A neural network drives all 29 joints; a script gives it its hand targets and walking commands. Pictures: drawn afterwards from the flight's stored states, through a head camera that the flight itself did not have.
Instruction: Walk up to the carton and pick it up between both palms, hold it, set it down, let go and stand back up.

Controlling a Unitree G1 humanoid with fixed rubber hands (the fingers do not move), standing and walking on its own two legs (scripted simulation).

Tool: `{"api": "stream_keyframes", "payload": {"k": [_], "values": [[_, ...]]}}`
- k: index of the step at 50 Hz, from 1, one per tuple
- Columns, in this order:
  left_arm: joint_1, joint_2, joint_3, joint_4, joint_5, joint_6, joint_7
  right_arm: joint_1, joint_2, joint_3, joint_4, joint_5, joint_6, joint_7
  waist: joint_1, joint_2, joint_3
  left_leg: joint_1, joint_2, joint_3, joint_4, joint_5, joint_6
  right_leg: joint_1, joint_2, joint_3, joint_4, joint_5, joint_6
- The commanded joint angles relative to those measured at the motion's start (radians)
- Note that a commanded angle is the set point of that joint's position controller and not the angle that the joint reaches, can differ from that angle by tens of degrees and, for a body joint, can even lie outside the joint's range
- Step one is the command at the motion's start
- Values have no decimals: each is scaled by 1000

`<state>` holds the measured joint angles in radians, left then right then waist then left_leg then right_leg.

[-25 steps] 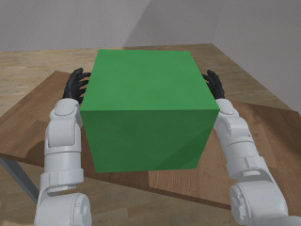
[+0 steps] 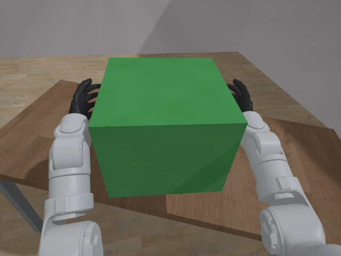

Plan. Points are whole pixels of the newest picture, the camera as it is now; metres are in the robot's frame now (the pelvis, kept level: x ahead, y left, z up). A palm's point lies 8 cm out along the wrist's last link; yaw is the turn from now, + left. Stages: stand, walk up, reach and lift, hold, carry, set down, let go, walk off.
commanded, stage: hold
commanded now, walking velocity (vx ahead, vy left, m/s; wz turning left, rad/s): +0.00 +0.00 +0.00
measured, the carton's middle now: (164, 122) +0.39 +0.00 +0.13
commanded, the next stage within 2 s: none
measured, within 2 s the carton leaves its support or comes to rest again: neither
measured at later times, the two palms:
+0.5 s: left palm (74, 114) +0.35 +0.19 +0.19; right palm (235, 110) +0.37 -0.17 +0.18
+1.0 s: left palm (75, 120) +0.34 +0.19 +0.18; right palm (240, 117) +0.35 -0.18 +0.18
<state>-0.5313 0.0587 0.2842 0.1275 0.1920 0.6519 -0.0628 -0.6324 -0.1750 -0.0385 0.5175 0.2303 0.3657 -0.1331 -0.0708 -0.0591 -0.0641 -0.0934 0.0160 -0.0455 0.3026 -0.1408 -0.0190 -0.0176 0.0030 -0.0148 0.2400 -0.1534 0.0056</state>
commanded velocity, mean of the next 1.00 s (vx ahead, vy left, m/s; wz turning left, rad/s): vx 0.00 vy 0.00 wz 0.00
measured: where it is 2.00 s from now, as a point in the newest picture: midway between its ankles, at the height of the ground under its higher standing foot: outside the picture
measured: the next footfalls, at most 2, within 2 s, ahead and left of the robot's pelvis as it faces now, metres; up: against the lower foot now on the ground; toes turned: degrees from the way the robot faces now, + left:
none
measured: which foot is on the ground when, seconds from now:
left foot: down 0.00-1.00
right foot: down 0.00-1.00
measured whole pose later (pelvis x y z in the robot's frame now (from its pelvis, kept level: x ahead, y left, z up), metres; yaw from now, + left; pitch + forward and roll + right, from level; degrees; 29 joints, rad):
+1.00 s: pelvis -0.02 +0.00 +0.00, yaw -1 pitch -4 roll +0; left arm -0.55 0.06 0.29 0.15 0.19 0.66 -0.06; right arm -0.65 -0.16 -0.08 0.55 0.21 0.36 -0.11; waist -0.04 -0.06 -0.05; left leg -0.11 0.01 -0.03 0.29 -0.11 -0.01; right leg -0.05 0.00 0.00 0.26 -0.14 0.01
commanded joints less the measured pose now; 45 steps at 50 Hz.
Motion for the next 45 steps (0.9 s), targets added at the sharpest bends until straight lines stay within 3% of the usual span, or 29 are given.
{"api": "stream_keyframes", "payload": {"k": [1, 3, 7, 8, 9, 10, 13, 15, 19, 21, 26, 27, 28, 32, 37, 39, 41, 42, 45], "values": [[-612, -576, -523, -132, -151, -70, -104, -718, 631, 385, -343, 99, -73, 105, -3, 68, -345, 170, -58, 38, 9, 268, -17, 5, 53, -34, -11, 223, 33], [-585, -574, -535, -179, -160, -76, -99, -702, 633, 422, -380, 130, -77, 100, 4, 61, -388, 199, -62, 34, 31, 332, -19, 31, 58, -32, 4, 304, 39], [-583, -571, -552, -191, -166, -73, -88, -705, 621, 436, -418, 135, -70, 93, 6, 74, -393, 213, -58, 30, 38, 341, -23, 10, 58, -27, 1, 297, 38], [-580, -547, -527, -154, -147, -68, -91, -699, 612, 422, -391, 120, -64, 93, 14, 64, -340, 194, -60, 37, 27, 305, -18, 1, 55, -31, -7, 264, 41], [-582, -533, -461, -96, -99, -56, -94, -714, 599, 405, -240, 122, -49, 110, 77, 108, -230, 146, -56, 44, -17, 219, -18, -50, 54, -32, -18, 108, 17], [-586, -533, -449, -69, -87, -43, -99, -711, 599, 380, -221, 99, -53, 123, 59, 76, -199, 127, -51, 56, -38, 152, -7, -64, 52, -32, -30, 43, 16], [-574, -526, -425, -39, -78, -27, -109, -728, 586, 341, -202, 73, -51, 139, 65, 64, -173, 65, -44, 58, -73, 49, 9, -41, 43, -24, -40, -20, 5], [-610, -556, -471, -56, -114, -41, -105, -757, 620, 339, -227, 76, -69, 134, 46, 62, -232, 90, -48, 65, -55, 85, 7, -43, 46, -22, -34, 19, 12], [-693, -620, -575, -137, -205, -90, -90, -801, 669, 376, -354, 106, -104, 110, -2, 75, -432, 191, -61, 50, 24, 281, -14, -12, 58, -25, -9, 203, 25], [-686, -615, -580, -147, -212, -105, -86, -776, 670, 390, -367, 108, -105, 97, -13, 73, -459, 217, -67, 46, 43, 327, -18, 2, 61, -27, 2, 270, 31], [-565, -536, -466, -57, -123, -77, -119, -670, 608, 371, -245, 67, -62, 83, -3, 34, -303, 145, -72, 50, -5, 238, -6, 58, 45, -21, -12, 237, 43], [-534, -542, -486, -108, -138, -69, -129, -636, 625, 388, -295, 79, -60, 77, -23, 3, -328, 163, -64, 39, 5, 276, -2, 100, 48, -20, -5, 325, 52], [-552, -534, -488, -131, -146, -68, -137, -645, 624, 407, -331, 97, -57, 67, -26, 11, -353, 161, -71, 37, 12, 294, -5, 122, 43, -16, 7, 382, 60], [-532, -541, -507, -163, -147, -66, -134, -677, 634, 446, -427, 130, -55, 48, -13, 43, -329, 168, -75, 31, 38, 359, -19, 125, 50, -29, 26, 464, 62], [-539, -531, -478, -170, -98, -38, -124, -632, 609, 430, -337, 131, -33, 76, 27, 87, -196, 151, -59, 38, 2, 320, -31, 39, 54, -35, -7, 284, 31], [-532, -546, -505, -207, -105, -33, -117, -617, 592, 422, -352, 134, -34, 89, 17, 122, -222, 177, -55, 40, 8, 329, -46, 9, 55, -29, -9, 256, 22], [-578, -556, -507, -198, -110, -33, -107, -684, 603, 412, -368, 131, -47, 103, 37, 119, -231, 172, -52, 44, 1, 287, -38, -26, 54, -34, -18, 186, 16], [-601, -563, -531, -188, -129, -38, -100, -704, 605, 396, -364, 119, -55, 108, 21, 134, -265, 174, -53, 43, 1, 251, -38, -49, 52, -35, -18, 145, 13], [-651, -564, -512, -74, -129, -37, -89, -762, 605, 321, -258, 63, -60, 133, 20, 106, -193, 120, -38, 52, -55, 37, -8, -118, 45, -33, -47, -55, -1]]}}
